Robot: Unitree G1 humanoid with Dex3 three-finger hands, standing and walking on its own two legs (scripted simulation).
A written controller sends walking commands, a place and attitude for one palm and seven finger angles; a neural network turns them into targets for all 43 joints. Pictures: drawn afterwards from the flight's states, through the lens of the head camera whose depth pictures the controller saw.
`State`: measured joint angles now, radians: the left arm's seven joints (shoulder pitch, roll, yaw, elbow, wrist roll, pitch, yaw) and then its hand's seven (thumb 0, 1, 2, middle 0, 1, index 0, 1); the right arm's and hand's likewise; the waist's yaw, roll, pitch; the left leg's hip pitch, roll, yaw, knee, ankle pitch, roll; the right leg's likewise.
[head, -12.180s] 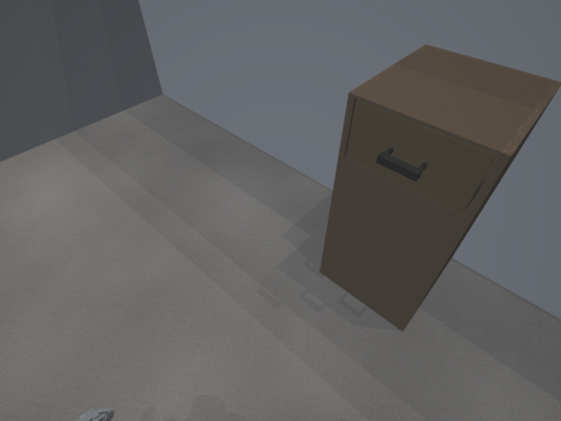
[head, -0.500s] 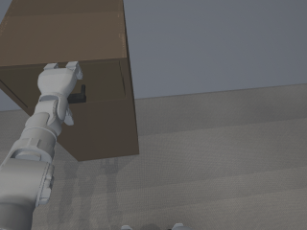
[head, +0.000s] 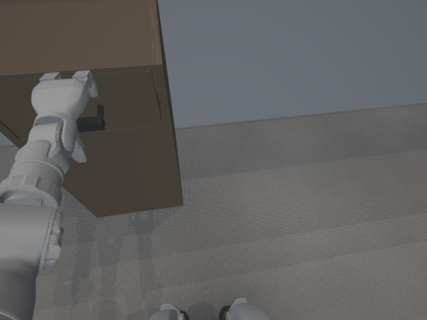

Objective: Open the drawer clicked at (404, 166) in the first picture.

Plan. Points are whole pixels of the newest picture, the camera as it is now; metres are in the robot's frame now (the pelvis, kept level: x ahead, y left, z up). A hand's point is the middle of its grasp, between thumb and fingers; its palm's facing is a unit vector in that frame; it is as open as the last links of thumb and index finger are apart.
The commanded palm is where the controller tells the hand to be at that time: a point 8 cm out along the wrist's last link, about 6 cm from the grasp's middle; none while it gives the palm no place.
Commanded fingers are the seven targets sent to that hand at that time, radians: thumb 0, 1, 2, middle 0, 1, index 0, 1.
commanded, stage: move the hooked fingers above the handle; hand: left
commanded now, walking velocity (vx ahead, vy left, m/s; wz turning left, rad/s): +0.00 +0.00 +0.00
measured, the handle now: (78, 118) +0.55 +0.25 -0.01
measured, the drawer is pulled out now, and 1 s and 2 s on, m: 0.00 0.00 0.00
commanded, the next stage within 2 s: none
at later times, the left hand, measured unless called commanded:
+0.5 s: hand (75, 117) +0.51 +0.23 +0.04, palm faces -0.04 -0.02 -1.00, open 13.7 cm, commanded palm +0.50 +0.27 +0.08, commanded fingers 0.00 -0.50 0.30 -0.30 -1.20 -0.30 -1.20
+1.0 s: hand (68, 121) +0.51 +0.25 +0.04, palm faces -0.05 -0.03 -1.00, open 13.7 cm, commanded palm +0.50 +0.27 +0.08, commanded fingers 0.00 -0.50 0.30 -0.30 -1.20 -0.30 -1.20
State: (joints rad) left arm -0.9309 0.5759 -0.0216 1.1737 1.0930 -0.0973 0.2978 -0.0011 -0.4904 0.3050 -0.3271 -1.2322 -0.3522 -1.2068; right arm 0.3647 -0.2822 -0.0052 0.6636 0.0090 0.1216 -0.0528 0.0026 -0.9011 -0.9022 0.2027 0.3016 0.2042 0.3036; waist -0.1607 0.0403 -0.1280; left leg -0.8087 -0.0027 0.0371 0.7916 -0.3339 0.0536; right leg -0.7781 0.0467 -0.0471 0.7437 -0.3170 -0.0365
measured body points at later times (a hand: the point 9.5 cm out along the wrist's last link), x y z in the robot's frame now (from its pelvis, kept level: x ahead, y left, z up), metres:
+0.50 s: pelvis -0.01 +0.00 -0.01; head +0.10 +0.01 +0.43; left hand +0.50 +0.23 +0.10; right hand -0.01 -0.27 -0.12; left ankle +0.02 +0.09 -0.70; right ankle +0.01 -0.10 -0.70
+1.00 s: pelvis +0.00 +0.01 +0.00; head +0.11 +0.01 +0.43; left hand +0.50 +0.25 +0.09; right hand +0.00 -0.27 -0.12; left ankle +0.02 +0.09 -0.70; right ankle +0.01 -0.10 -0.70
